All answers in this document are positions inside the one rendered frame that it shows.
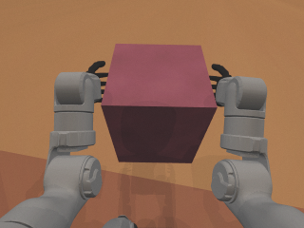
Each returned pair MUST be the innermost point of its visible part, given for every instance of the carton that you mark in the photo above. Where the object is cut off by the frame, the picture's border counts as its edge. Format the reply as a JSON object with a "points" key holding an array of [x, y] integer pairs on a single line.
{"points": [[158, 102]]}

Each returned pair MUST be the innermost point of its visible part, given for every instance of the left robot forearm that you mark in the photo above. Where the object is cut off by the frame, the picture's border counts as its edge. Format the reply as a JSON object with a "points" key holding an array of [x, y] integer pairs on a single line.
{"points": [[74, 96]]}

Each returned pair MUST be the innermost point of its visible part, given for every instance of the robot left thigh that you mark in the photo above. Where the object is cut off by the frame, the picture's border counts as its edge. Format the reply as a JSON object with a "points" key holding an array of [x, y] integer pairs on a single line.
{"points": [[119, 223]]}

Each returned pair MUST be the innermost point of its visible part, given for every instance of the left robot upper arm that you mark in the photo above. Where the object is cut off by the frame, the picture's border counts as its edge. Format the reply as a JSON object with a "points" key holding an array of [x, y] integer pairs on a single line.
{"points": [[70, 181]]}

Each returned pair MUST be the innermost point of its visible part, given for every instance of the right robot forearm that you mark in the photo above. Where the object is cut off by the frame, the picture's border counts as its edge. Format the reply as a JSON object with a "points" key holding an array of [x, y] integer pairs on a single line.
{"points": [[244, 100]]}

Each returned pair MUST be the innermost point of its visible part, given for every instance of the right robot upper arm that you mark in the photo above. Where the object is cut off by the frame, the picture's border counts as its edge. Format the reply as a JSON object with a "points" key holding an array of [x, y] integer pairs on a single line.
{"points": [[246, 189]]}

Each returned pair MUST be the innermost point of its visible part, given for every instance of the right robot hand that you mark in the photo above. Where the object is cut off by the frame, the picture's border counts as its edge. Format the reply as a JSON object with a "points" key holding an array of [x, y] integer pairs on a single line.
{"points": [[223, 72]]}

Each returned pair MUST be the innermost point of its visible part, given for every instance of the robot left shin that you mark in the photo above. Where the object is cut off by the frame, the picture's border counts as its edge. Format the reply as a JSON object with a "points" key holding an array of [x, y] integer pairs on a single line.
{"points": [[123, 216]]}

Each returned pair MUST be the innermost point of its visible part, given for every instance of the left robot hand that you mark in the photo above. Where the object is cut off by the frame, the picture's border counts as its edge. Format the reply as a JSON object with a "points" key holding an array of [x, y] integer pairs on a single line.
{"points": [[92, 70]]}

